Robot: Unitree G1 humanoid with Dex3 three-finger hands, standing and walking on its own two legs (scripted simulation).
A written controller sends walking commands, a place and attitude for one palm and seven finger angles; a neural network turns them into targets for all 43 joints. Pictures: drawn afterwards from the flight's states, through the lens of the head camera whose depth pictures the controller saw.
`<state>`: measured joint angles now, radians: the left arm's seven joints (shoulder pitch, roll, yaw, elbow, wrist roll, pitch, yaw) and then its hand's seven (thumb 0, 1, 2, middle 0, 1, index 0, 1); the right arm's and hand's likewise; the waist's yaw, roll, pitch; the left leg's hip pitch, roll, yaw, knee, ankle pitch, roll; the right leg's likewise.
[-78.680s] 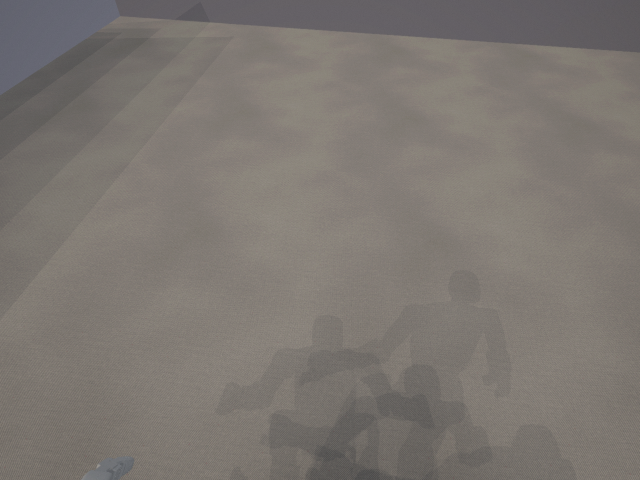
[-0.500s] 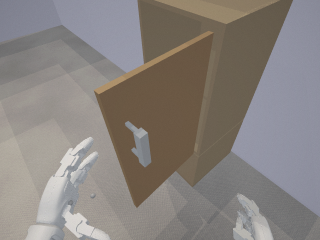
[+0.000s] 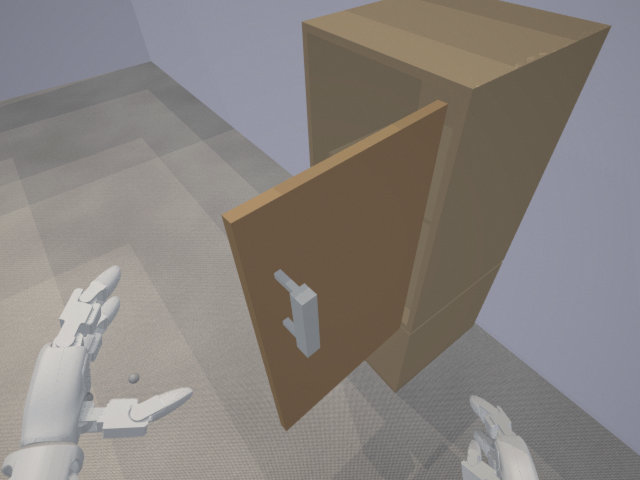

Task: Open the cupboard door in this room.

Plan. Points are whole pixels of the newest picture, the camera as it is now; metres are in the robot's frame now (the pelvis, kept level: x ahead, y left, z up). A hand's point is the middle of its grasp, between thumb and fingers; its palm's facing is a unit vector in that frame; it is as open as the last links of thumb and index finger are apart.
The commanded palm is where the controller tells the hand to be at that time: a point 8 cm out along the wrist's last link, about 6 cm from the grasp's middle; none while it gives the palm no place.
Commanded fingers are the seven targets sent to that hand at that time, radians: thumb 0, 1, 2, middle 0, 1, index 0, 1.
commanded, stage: draw the hand back to the body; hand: left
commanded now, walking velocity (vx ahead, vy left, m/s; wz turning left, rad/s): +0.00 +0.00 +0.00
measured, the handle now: (295, 312) +0.31 +0.08 +0.05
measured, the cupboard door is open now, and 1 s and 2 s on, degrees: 94 94 94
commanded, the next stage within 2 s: step back with the hand held close in 0.74 s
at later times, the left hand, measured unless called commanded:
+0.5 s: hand (75, 328) +0.20 +0.26 +0.17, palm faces +0.46 -0.78 -0.42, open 7.9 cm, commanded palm +0.15 +0.29 +0.18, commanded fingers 0.00 0.90 0.90 -0.20 -0.30 -0.20 -0.30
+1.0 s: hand (79, 335) +0.20 +0.25 +0.17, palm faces +0.42 -0.78 -0.47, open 7.4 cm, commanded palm +0.13 +0.29 +0.18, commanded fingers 0.00 0.90 0.90 -0.20 -0.30 -0.20 -0.30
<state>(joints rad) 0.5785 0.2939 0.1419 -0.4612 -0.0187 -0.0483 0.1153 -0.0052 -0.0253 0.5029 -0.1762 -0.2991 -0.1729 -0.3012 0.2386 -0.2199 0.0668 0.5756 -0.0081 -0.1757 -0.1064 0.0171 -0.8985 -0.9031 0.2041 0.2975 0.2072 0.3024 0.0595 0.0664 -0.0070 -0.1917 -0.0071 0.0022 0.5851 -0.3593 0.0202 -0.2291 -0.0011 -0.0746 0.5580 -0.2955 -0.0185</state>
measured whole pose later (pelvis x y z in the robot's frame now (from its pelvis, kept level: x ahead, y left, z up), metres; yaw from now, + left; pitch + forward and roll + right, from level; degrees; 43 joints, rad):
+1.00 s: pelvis -0.01 -0.01 +0.01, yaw -1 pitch -2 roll -1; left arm 0.46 0.35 0.38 -0.36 -0.03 -0.13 0.11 0.02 0.89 0.90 -0.21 -0.30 -0.21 -0.30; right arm 0.17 -0.23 0.02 0.62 0.00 -0.08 -0.08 0.02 -0.90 -0.90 0.20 0.30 0.21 0.30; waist 0.03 0.08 0.03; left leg -0.13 0.02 0.01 0.43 -0.26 0.00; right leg -0.15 0.04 -0.07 0.35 -0.17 -0.04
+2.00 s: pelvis -0.15 +0.01 +0.00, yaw -3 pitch +5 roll -1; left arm 0.55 0.42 0.45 -0.55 -0.04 -0.20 0.16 0.02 0.89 0.90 -0.21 -0.30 -0.21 -0.30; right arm 0.18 -0.17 0.02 0.62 -0.02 -0.13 -0.05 0.02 -0.90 -0.90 0.21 0.30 0.21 0.30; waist 0.02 -0.01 -0.01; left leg -0.49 0.03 0.05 0.40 -0.01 0.02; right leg -0.13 0.03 -0.01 0.46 -0.34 -0.02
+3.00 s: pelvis -0.33 -0.02 -0.01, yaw -1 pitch -2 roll +0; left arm 0.52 0.42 0.43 -0.41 0.00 -0.22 0.13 0.01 0.89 0.90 -0.22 -0.30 -0.21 -0.30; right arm 0.25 -0.21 0.00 0.70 -0.01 -0.10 -0.06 0.02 -0.90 -0.90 0.21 0.30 0.21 0.30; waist -0.01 0.03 0.01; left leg -0.37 0.03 0.01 0.98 -0.44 0.01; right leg -0.34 0.03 -0.13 0.59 -0.21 -0.10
